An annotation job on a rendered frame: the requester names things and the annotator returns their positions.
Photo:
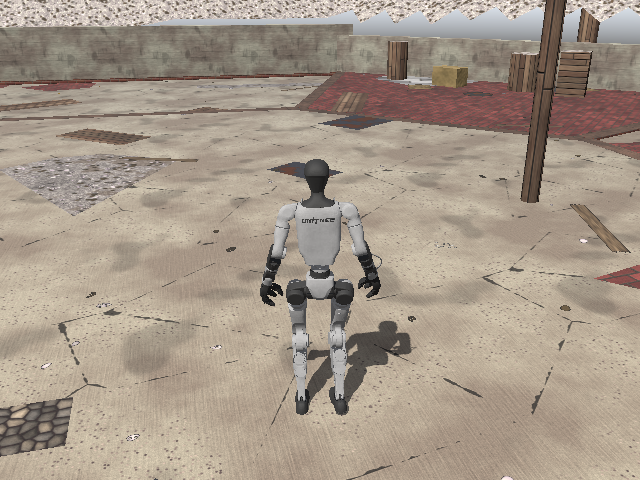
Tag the left robot upper arm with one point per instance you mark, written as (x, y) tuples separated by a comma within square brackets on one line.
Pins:
[(286, 213)]

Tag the robot right foot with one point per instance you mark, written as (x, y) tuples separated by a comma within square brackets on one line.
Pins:
[(339, 405)]

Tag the left robot forearm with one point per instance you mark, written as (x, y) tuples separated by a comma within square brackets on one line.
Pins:
[(271, 269)]

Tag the robot torso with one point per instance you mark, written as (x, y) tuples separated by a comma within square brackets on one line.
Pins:
[(319, 236)]

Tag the left robot hand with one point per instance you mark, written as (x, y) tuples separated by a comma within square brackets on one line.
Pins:
[(266, 290)]

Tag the right robot forearm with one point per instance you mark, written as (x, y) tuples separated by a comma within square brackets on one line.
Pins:
[(368, 264)]

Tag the right robot hand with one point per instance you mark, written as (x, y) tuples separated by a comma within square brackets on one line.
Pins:
[(368, 283)]

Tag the right robot upper arm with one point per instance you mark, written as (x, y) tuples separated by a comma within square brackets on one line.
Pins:
[(350, 212)]

